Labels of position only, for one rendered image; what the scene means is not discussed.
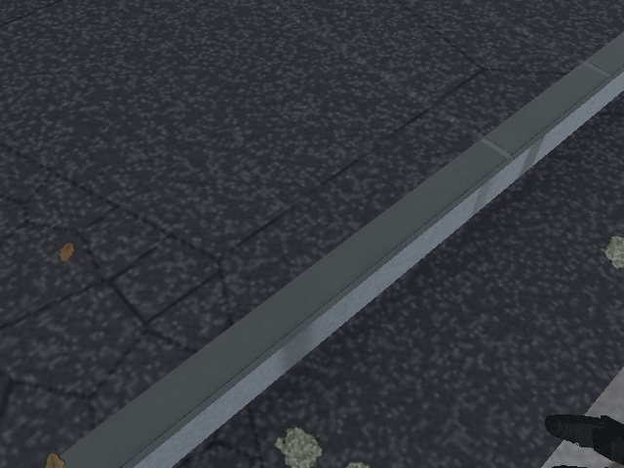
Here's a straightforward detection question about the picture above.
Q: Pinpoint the right robot hand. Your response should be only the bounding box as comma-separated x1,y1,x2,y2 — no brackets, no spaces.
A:
545,414,624,468

